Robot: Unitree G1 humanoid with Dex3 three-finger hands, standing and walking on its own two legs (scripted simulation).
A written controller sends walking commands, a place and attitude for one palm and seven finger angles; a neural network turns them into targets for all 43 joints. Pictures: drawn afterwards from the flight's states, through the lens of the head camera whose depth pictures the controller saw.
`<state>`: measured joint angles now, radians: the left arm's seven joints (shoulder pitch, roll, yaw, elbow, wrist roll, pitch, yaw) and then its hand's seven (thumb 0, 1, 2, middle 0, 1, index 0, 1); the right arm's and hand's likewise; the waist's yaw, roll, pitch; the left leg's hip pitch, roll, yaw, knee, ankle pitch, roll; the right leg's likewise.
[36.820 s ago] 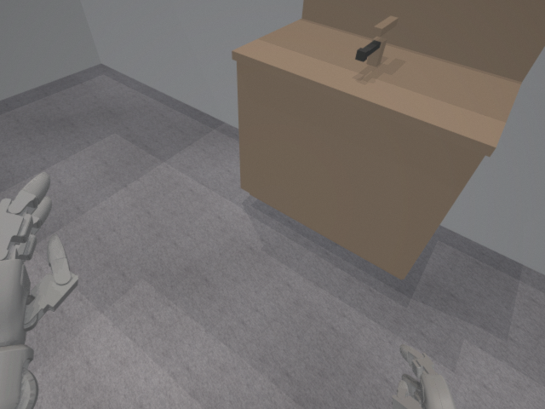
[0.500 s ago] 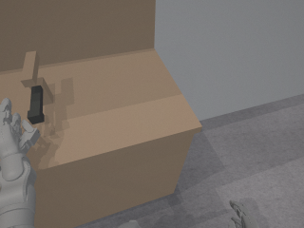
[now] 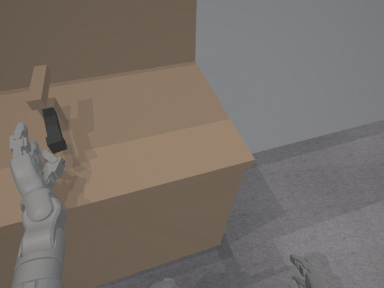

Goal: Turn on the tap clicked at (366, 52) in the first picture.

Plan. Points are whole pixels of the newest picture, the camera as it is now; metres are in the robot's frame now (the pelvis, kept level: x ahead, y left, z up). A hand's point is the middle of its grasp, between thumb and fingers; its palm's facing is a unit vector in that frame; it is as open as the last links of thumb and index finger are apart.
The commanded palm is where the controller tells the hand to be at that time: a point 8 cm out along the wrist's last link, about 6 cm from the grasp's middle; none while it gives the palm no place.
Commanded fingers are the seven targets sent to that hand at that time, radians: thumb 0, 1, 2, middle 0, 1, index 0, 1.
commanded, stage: push the lever round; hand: left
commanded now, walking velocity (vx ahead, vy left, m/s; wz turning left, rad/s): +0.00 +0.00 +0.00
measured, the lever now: (56, 143) +0.37 +0.31 +0.10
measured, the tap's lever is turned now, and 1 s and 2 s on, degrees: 11 34 59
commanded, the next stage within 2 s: none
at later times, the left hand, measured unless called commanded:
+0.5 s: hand (80, 154) +0.35 +0.26 +0.09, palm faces +0.70 -0.72 -0.06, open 7.5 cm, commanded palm +0.30 +0.28 +0.09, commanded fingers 0.00 0.90 0.90 -0.15 -0.15 -0.15 -0.15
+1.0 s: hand (92, 147) +0.37 +0.24 +0.09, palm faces +0.78 -0.62 -0.06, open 7.6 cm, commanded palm +0.32 +0.25 +0.09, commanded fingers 0.00 0.90 0.90 -0.15 -0.15 -0.15 -0.15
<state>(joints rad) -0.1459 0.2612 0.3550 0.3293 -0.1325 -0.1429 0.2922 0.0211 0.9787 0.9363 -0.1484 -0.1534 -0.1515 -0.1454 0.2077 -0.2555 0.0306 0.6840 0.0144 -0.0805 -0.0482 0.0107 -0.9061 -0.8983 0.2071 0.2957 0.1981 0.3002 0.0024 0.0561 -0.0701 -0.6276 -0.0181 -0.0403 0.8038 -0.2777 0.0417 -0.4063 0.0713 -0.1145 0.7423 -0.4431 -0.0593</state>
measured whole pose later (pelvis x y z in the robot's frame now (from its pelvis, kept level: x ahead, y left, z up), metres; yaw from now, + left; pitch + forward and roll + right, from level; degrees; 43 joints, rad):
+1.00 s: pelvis +0.00 -0.01 +0.00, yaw +0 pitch +6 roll -3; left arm -0.34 0.11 0.27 0.42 0.00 -0.03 0.71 0.01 0.95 0.93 -0.15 -0.15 -0.15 -0.15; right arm 0.18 -0.23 0.01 0.71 -0.03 0.03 -0.01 0.01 -0.91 -0.90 0.21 0.30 0.20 0.30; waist -0.02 0.05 -0.10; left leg -0.65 -0.02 -0.05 0.82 -0.28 0.03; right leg -0.43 0.08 -0.12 0.76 -0.45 -0.07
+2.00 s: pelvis +0.00 -0.03 -0.01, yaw +1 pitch +10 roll -2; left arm -0.66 0.09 0.38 0.75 0.09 -0.04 0.90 0.01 0.96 0.93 -0.15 -0.15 -0.14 -0.14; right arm 0.21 -0.21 -0.02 0.77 -0.07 0.03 0.05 0.01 -0.91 -0.90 0.21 0.30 0.20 0.30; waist -0.06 0.05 -0.13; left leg -0.74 -0.01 -0.07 0.85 -0.29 0.00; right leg -0.52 0.08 -0.15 0.81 -0.48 -0.10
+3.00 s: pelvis +0.02 -0.02 +0.00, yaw +1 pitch +9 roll -2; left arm -0.64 0.13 0.41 0.71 0.07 0.02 0.83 0.01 0.90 0.90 -0.15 -0.15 -0.15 -0.14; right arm 0.24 -0.23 -0.02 0.74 -0.06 0.06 0.06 0.01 -0.91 -0.90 0.21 0.30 0.20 0.30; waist -0.07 0.04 -0.14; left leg -0.65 -0.02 -0.05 0.78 -0.30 0.01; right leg -0.43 0.08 -0.12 0.72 -0.46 -0.08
